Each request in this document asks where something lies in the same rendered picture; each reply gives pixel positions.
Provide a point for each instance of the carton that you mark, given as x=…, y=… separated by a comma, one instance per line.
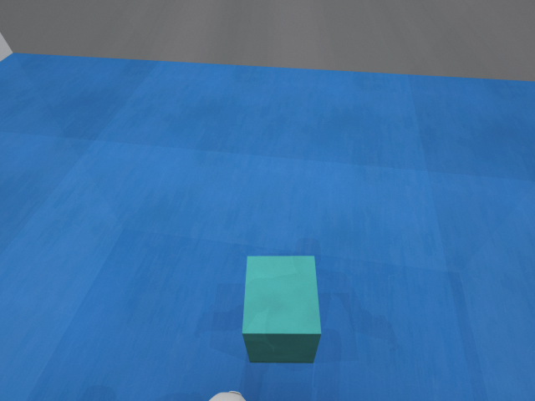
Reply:
x=281, y=322

